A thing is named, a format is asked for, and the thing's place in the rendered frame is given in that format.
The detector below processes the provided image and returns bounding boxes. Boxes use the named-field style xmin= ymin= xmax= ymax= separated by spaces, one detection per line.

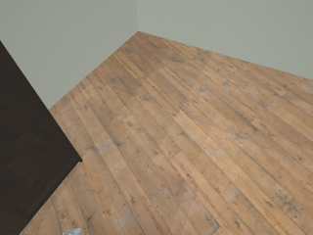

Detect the wardrobe door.
xmin=0 ymin=209 xmax=28 ymax=235

